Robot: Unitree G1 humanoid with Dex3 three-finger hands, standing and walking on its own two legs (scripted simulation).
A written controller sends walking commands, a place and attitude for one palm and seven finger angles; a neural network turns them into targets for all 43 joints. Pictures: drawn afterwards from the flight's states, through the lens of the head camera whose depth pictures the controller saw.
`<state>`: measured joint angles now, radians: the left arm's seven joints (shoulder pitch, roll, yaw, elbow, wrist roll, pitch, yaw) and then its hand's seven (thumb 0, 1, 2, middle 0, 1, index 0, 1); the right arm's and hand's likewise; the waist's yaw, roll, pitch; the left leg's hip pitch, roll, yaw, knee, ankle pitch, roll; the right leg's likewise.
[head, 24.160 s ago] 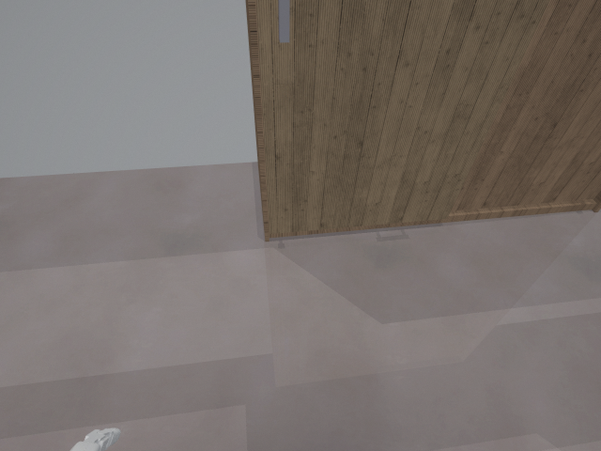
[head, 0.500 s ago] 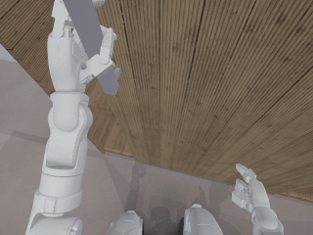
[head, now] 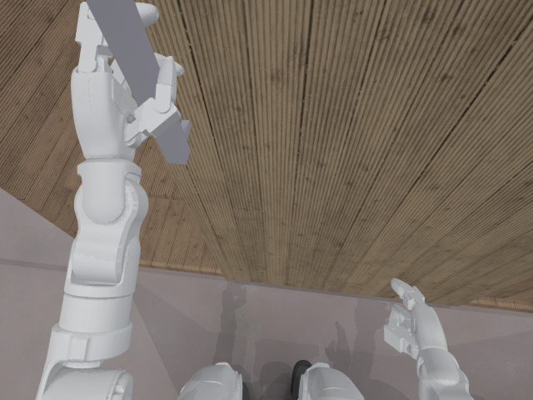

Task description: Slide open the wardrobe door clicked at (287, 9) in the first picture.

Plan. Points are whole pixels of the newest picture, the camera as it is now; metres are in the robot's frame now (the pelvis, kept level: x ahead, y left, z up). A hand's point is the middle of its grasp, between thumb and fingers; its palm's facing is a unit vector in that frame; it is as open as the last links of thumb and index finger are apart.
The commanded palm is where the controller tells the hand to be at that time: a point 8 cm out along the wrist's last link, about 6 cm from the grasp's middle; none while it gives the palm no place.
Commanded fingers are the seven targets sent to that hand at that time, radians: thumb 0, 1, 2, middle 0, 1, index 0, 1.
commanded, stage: step sideways, sliding the door along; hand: left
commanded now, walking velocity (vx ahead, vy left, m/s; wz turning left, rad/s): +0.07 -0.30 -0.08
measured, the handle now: (150, 62) +0.42 +0.15 +0.24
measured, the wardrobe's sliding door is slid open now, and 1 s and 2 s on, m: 0.41 0.45 0.45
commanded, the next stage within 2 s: stop walking and hold the door there in 0.54 s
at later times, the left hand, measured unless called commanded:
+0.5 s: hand (211, 95) +0.39 +0.08 +0.23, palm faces +0.47 -0.88 -0.08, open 7.0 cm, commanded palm +0.35 +0.05 +0.21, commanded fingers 0.00 0.90 0.90 -0.45 -1.40 -0.45 -1.40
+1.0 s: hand (203, 97) +0.39 +0.09 +0.22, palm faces +0.67 -0.68 -0.28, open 7.1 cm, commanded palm +0.34 +0.12 +0.20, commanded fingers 0.00 0.90 0.90 -0.45 -1.40 -0.45 -1.40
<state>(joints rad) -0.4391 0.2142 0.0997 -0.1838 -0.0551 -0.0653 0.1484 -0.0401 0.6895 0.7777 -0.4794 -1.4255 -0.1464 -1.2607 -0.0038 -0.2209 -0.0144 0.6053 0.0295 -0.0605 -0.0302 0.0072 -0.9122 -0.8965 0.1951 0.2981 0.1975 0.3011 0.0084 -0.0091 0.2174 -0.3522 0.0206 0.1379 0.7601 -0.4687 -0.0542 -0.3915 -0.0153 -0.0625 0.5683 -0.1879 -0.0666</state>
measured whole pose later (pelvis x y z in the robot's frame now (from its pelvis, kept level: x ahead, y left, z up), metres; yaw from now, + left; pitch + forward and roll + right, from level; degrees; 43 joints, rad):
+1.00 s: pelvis +0.02 -0.28 -0.01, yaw -3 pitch -1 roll +1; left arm -0.44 0.62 0.64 0.47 -0.05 -0.07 0.09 -0.23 0.55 0.76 -0.46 -1.40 -0.24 -1.33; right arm 0.04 -0.32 -0.01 0.66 0.07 -0.06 -0.06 0.00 -0.91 -0.90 0.20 0.30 0.20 0.30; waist 0.02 0.07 0.16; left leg -0.43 0.03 0.00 1.17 -0.54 -0.05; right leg -0.40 -0.06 -0.06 0.62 -0.19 -0.01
